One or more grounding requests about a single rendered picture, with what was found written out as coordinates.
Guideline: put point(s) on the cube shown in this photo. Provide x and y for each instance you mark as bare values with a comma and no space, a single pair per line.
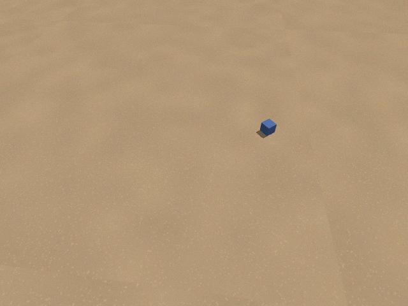
268,127

